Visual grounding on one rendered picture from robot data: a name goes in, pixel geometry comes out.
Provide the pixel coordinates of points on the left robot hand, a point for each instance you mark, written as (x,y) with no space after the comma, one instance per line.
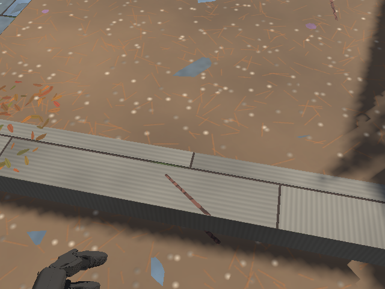
(68,264)

